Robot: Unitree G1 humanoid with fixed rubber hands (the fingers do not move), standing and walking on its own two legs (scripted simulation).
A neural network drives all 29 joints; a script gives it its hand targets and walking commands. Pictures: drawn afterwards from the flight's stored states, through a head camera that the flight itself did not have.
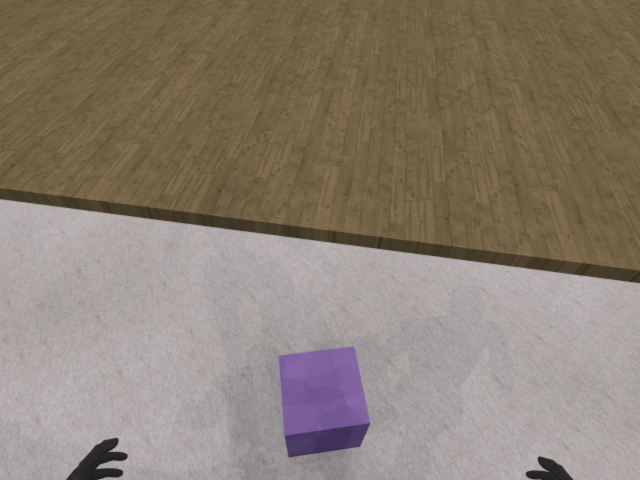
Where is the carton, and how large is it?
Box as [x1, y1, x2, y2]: [279, 346, 369, 456]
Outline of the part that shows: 353,346 279,356 284,435 289,456 354,447 360,445 369,424 369,419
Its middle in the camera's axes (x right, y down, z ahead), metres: +0.01 +0.47 +1.09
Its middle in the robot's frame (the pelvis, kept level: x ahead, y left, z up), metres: +0.40 +0.00 -0.66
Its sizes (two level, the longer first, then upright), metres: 0.210 0.200 0.250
